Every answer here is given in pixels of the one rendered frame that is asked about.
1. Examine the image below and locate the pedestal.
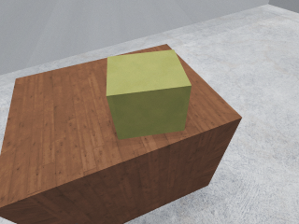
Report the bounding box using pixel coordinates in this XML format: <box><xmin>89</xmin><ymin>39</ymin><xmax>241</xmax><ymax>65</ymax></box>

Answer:
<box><xmin>0</xmin><ymin>44</ymin><xmax>242</xmax><ymax>224</ymax></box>

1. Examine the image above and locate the carton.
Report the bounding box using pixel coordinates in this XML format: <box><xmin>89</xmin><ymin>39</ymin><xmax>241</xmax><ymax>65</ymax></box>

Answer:
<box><xmin>106</xmin><ymin>49</ymin><xmax>192</xmax><ymax>140</ymax></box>

